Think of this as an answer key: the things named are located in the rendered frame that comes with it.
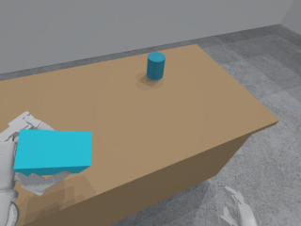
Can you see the robot right hand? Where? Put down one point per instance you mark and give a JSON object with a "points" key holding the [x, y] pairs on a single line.
{"points": [[241, 215]]}

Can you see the table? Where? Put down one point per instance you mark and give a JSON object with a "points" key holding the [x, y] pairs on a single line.
{"points": [[150, 139]]}

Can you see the robot left forearm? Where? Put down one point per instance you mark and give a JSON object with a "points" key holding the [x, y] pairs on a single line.
{"points": [[9, 211]]}

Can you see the sponge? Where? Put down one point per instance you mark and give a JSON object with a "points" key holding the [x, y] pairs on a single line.
{"points": [[48, 152]]}

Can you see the robot left hand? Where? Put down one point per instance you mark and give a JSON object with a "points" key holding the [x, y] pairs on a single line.
{"points": [[8, 148]]}

